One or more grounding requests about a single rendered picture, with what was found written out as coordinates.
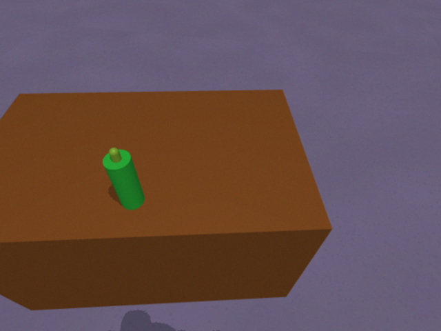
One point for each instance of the bottle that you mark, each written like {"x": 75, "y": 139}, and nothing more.
{"x": 121, "y": 171}

